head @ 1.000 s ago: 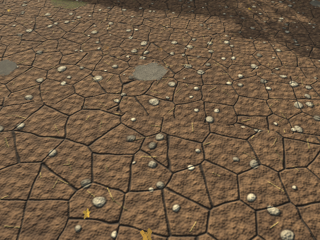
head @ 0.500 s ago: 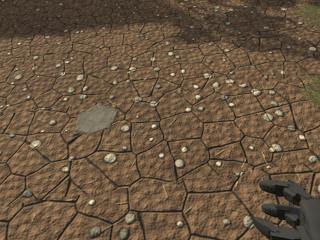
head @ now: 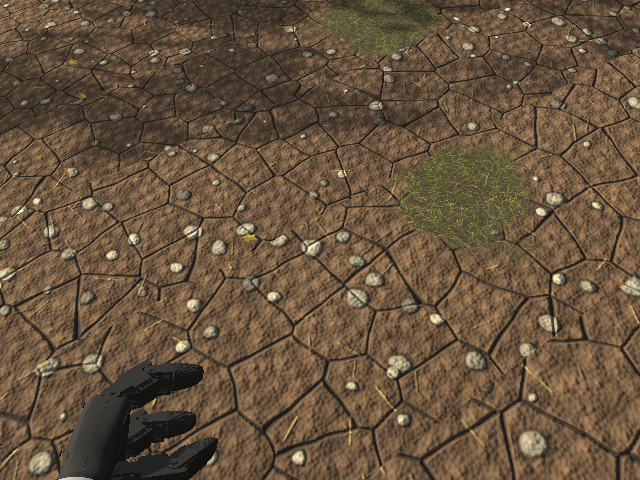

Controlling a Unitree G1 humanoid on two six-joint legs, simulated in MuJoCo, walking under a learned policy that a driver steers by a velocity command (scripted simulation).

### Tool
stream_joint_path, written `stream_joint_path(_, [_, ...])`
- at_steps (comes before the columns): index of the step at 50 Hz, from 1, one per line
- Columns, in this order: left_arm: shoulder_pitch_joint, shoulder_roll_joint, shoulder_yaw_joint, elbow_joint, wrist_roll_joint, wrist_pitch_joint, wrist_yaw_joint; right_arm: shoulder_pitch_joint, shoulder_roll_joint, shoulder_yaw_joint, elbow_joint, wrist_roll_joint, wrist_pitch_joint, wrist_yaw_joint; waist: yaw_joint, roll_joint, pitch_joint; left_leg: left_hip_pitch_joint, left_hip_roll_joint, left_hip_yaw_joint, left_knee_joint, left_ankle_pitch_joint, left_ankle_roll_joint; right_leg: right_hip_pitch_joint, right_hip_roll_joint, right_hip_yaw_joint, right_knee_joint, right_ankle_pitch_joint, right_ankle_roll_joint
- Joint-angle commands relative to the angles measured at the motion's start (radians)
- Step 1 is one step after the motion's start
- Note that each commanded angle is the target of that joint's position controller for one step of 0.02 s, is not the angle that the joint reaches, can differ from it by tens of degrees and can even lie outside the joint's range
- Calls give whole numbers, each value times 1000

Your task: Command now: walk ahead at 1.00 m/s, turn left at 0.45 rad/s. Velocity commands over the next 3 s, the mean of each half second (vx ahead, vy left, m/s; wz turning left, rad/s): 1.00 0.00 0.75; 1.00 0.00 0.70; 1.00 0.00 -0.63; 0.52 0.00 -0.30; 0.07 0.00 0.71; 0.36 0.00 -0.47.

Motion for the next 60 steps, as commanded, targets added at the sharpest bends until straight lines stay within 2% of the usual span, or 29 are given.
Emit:
stream_joint_path(1, [272,226,113,-8,-12,-15,21,-103,-226,-38,-63,-18,1,-5,309,159,-132,-356,143,-84,340,901,125,654,42,-44,1,-33,-40])
stream_joint_path(2, [500,292,134,19,3,-1,42,-116,-159,-15,-103,-51,-2,-7,397,63,-319,-573,82,-60,709,634,92,971,-174,186,40,-262,-80])
stream_joint_path(3, [543,346,138,46,29,-6,26,51,23,31,-127,3,-24,-6,286,-270,-556,-824,-35,-117,1060,-1,72,1197,-396,738,-163,-705,-228])
stream_joint_path(4, [515,235,116,57,22,-2,25,-81,-80,4,-139,45,-27,-18,313,-233,-400,-960,-2,-118,1153,37,69,1079,-366,800,-325,-736,-197])
stream_joint_path(6, [413,150,99,92,19,2,35,-241,-121,-16,-165,21,-14,-31,271,-69,-126,-979,85,-79,1100,169,65,795,-320,456,-307,-376,-157])
stream_joint_path(11, [231,76,97,129,11,-12,40,-314,-55,-29,-200,9,76,-7,140,-70,87,-850,199,-76,834,175,58,423,-292,75,-438,-95,-133])
stream_joint_path(14, [252,176,134,155,38,-22,51,-242,-74,-41,-171,-16,72,27,103,2,-4,-811,165,-11,908,472,44,471,-277,-72,-327,29,-168])
stream_joint_path(18, [301,145,122,181,17,-27,110,-468,-117,-65,-231,-16,47,78,133,14,97,-795,117,11,481,1019,103,461,-180,-298,-285,-224,-2])
stream_joint_path(22, [339,200,130,167,1,-5,85,-406,-126,-67,-189,9,65,89,111,17,97,-580,48,120,408,1018,93,495,-188,-380,-78,-143,51])
stream_joint_path(26, [311,194,110,189,-35,14,58,16,-252,-138,-11,-23,92,51,-39,-22,-54,-188,8,219,253,990,171,590,-204,-352,663,457,75])
stream_joint_path(27, [179,196,116,188,-55,10,61,202,-264,-141,55,-39,78,45,-194,122,10,26,74,131,42,1067,286,326,-80,-325,1254,-28,111])
stream_joint_path(28, [156,51,91,98,13,-24,58,162,-344,-129,109,-60,50,57,-67,519,167,160,31,65,286,1472,273,-182,86,-245,1652,-872,106])
stream_joint_path(29, [303,24,66,28,30,-57,56,107,-328,-109,64,-44,22,60,80,524,-83,328,58,-209,418,1379,378,-349,80,-2,1534,-749,96])
stream_joint_path(31, [216,54,59,10,24,-78,70,18,-199,-86,10,8,30,51,93,66,-212,210,98,-388,291,728,427,-355,0,40,1351,-701,51])
stream_joint_path(33, [114,92,63,-27,-68,-80,77,-146,-249,-94,-59,-45,-12,31,173,-80,-104,-97,376,-1011,99,87,518,-528,-60,177,1024,-454,43])
stream_joint_path(34, [41,151,79,-25,-68,-39,83,-286,-163,-63,-113,-53,-27,2,206,-171,68,-477,343,-918,91,128,458,-391,-114,212,811,-352,95])
stream_joint_path(37, [95,98,65,-22,34,-24,75,-360,-196,-60,-116,-32,-15,-81,239,7,60,-953,42,-496,86,110,357,255,-55,105,273,45,141])
stream_joint_path(40, [164,84,88,-6,-14,-6,68,-254,-143,-57,-76,6,-7,-70,224,51,-4,-890,-37,-368,207,143,281,550,78,-25,110,8,150])
stream_joint_path(42, [424,131,130,57,-11,-10,69,-245,-103,-47,-77,-2,-1,-50,349,54,-126,-721,-98,-281,530,521,206,739,102,-50,72,-89,78])
stream_joint_path(43, [641,187,139,100,-12,-1,59,-228,-40,-29,-88,-27,0,-37,409,-65,-256,-754,-138,-176,949,502,142,892,-29,210,64,-329,-7])
stream_joint_path(44, [636,263,142,132,12,-2,39,-31,39,-15,-112,22,-11,-22,249,-539,-300,-949,-224,-125,1282,-22,101,931,-296,957,-313,-611,-251])
stream_joint_path(45, [517,164,120,107,-17,4,41,-122,-18,-17,-124,37,-12,-19,238,-388,-81,-1111,-137,-110,1298,-11,110,818,-286,1140,-414,-898,-289])
stream_joint_path(47, [420,110,109,107,6,13,42,-372,-3,-7,-207,-3,-10,-11,218,-81,73,-1056,-59,-82,1204,52,121,542,-188,845,-352,-729,-226])
stream_joint_path(50, [395,65,95,130,3,20,44,-465,-8,-4,-271,-46,-23,0,166,-85,28,-842,24,-83,816,75,106,350,-67,550,-288,-452,-191])
stream_joint_path(53, [350,155,114,118,-14,42,69,-547,-19,6,-309,-27,-27,0,130,-96,9,-497,-8,13,439,127,49,140,-42,392,-309,-246,-177])
stream_joint_path(57, [322,139,100,62,-33,41,64,-219,-91,-42,-222,-20,-28,7,-69,13,-121,80,-11,26,378,300,40,-117,28,282,-11,-30,-95])
stream_joint_path(58, [286,103,95,32,-28,33,56,-10,-158,-69,-164,-32,-37,5,-156,98,-206,227,72,-55,387,352,73,-158,98,253,325,-153,-48])
stream_joint_path(59, [444,24,73,-4,-57,25,51,-98,-230,-71,-196,-49,-33,13,-6,387,-255,187,312,-520,146,-6,210,-274,134,206,592,-449,-21])
stream_joint_path(60, [454,52,78,1,-72,31,59,-216,-215,-72,-220,-34,-33,22,49,397,-135,81,380,-682,46,-214,262,-402,57,130,719,-385,-10])
Next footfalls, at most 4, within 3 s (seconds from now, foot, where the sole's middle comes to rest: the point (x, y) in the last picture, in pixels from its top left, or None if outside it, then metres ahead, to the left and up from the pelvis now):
0.04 right None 0.23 -0.15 -0.75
0.54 left None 0.54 0.21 -0.94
0.84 right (191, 337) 0.94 0.22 -0.94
1.16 left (64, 385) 0.85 0.54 -0.94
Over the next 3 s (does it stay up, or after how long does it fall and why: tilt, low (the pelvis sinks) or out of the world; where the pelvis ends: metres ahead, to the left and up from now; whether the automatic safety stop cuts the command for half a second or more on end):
stays up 1.56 0.72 -0.35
